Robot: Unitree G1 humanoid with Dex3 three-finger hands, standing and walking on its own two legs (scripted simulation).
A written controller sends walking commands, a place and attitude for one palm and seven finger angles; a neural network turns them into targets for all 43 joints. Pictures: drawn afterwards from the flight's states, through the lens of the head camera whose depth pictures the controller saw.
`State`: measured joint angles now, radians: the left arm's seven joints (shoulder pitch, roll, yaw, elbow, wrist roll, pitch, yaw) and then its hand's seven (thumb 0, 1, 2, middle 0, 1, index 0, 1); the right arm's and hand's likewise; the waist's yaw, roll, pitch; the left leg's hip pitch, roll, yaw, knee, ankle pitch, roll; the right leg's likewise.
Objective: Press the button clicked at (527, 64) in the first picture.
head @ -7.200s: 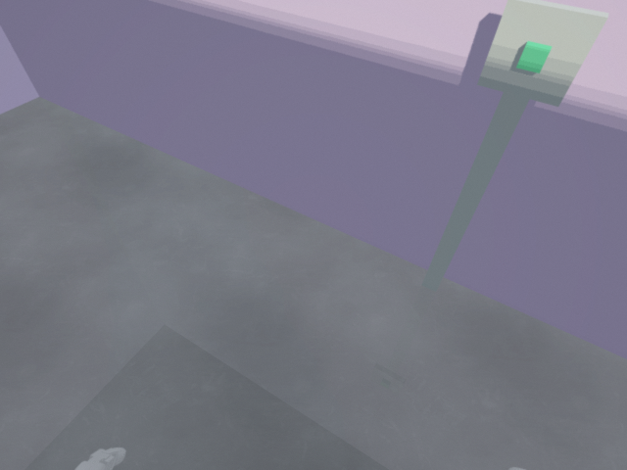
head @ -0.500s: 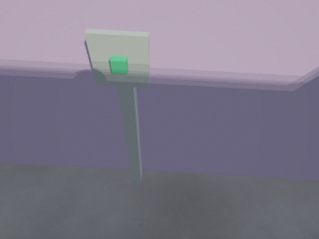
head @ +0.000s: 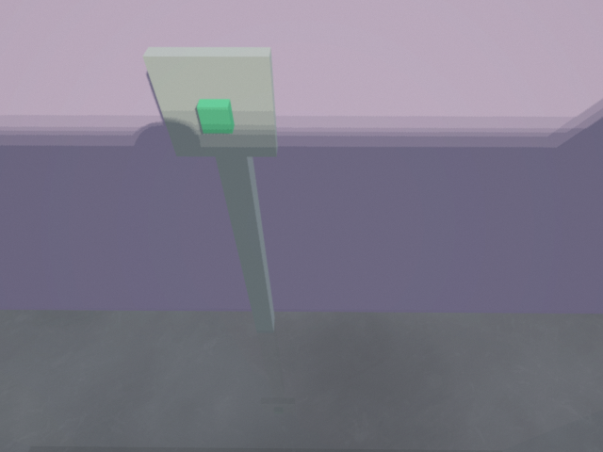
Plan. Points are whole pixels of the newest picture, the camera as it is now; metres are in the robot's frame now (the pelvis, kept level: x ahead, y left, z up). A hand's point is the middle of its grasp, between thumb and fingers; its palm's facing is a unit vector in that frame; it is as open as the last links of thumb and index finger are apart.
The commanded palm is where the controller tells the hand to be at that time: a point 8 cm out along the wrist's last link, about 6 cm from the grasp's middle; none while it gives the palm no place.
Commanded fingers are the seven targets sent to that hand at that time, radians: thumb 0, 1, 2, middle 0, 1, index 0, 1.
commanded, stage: look again from close up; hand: left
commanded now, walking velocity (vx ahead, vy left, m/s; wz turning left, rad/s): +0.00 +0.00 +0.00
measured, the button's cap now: (216, 115) +0.57 +0.17 +0.15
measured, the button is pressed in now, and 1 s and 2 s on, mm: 0 0 0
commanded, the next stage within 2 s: shuffle to correct the standing spot in 0.34 s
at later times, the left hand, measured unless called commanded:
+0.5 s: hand out of the picture +0.00 +0.13 -0.17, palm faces +0.02 -0.98 -0.18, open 7.3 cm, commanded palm none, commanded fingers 0.00 0.90 0.90 -0.20 -0.30 -0.20 -0.30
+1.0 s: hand out of the picture +0.13 +0.13 -0.19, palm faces +0.06 -0.97 -0.24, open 7.3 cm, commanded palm none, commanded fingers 0.00 0.90 0.90 -0.20 -0.30 -0.20 -0.30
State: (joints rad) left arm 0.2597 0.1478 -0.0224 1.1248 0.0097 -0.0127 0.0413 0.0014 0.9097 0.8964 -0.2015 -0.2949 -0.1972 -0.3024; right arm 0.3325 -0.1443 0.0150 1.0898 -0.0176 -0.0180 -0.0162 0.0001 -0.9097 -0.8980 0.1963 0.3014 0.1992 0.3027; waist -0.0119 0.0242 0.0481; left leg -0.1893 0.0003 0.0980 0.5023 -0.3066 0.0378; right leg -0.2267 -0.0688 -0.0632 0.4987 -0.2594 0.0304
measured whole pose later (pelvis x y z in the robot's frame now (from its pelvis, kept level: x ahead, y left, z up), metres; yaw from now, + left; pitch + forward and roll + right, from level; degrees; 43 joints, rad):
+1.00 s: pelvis +0.10 -0.06 -0.02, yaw +1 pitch +0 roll +1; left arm 0.24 0.16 0.05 1.07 0.01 -0.06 0.02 0.01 0.92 0.90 -0.20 -0.29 -0.20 -0.30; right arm 0.40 -0.11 0.00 1.14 -0.01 -0.03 -0.04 0.00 -0.91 -0.90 0.20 0.30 0.20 0.30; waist -0.01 0.03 0.07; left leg -0.17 0.06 0.05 0.75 -0.51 -0.02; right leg -0.33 -0.03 -0.14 0.70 -0.34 -0.06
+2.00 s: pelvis +0.09 -0.06 +0.00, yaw +1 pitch -1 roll +1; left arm 0.32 0.12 -0.01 1.10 0.01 0.00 0.03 0.00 0.91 0.90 -0.20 -0.29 -0.20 -0.30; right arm 0.30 -0.16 -0.01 1.12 -0.02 0.02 -0.02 0.00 -0.92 -0.90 0.19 0.30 0.20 0.30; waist -0.01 -0.01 0.03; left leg -0.27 0.02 0.08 0.43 -0.14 0.01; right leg -0.10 0.00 -0.05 0.46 -0.34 -0.02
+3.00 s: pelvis +0.13 -0.10 +0.00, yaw +1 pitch -1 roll +1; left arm 0.36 0.11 0.00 1.13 0.01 -0.02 0.05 0.00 0.91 0.90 -0.20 -0.29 -0.20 -0.30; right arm 0.25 -0.15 0.00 1.14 -0.01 0.00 -0.05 0.01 -0.93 -0.90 0.20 0.30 0.20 0.30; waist 0.01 -0.01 0.03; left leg -0.21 0.07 0.07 0.46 -0.21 -0.05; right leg -0.01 0.04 -0.05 0.41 -0.37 -0.07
